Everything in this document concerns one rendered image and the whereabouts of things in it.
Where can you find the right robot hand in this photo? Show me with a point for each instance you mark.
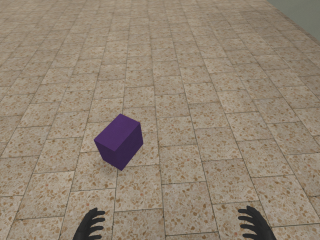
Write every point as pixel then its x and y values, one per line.
pixel 260 227

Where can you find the carton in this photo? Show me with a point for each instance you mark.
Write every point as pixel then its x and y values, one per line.
pixel 120 141

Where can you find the left robot hand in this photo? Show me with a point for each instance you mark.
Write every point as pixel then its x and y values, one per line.
pixel 85 229

